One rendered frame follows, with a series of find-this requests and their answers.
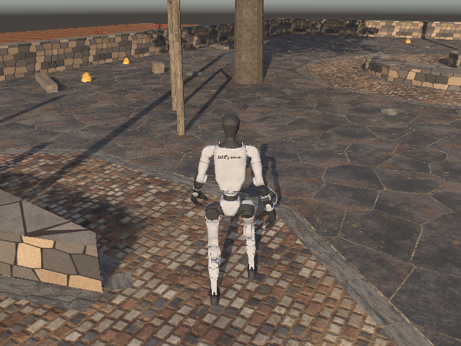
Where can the left robot forearm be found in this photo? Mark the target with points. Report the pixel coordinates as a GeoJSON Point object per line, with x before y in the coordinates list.
{"type": "Point", "coordinates": [197, 187]}

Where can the right robot hand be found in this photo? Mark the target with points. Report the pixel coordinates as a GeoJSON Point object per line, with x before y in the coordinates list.
{"type": "Point", "coordinates": [271, 219]}

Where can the left robot hand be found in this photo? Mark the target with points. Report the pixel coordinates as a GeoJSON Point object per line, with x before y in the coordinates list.
{"type": "Point", "coordinates": [194, 199]}

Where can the left robot thigh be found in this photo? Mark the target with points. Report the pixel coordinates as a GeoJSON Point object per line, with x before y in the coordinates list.
{"type": "Point", "coordinates": [212, 215]}

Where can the right robot forearm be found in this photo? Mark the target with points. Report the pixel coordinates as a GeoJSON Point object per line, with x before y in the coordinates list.
{"type": "Point", "coordinates": [265, 196]}

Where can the left robot upper arm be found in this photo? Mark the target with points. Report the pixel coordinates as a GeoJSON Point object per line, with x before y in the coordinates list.
{"type": "Point", "coordinates": [207, 152]}

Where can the robot right foot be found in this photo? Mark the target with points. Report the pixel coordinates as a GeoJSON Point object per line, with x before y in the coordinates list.
{"type": "Point", "coordinates": [251, 272]}

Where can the right robot upper arm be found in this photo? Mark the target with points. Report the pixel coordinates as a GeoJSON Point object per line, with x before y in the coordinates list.
{"type": "Point", "coordinates": [253, 152]}

